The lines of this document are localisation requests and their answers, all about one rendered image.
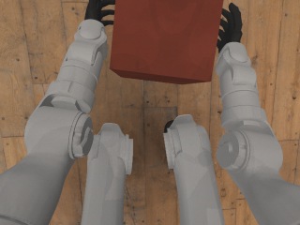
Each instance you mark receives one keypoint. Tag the robot right forearm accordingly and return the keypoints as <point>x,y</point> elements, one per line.
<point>239,91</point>

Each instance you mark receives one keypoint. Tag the right robot upper arm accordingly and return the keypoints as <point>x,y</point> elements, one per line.
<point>253,161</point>

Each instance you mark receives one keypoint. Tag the robot right foot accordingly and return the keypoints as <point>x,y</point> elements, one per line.
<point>167,126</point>

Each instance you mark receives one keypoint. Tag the carton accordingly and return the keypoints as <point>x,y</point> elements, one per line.
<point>166,41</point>

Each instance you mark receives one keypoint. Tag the left robot upper arm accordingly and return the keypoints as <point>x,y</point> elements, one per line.
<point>31,189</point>

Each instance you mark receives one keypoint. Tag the robot left hand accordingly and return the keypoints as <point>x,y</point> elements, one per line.
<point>94,11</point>

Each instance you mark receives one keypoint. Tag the robot right hand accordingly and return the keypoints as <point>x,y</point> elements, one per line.
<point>232,28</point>

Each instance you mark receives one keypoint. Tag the robot left forearm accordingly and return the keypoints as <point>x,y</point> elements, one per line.
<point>78,76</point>

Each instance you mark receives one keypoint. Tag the right robot thigh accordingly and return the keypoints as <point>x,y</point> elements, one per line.
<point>195,178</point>

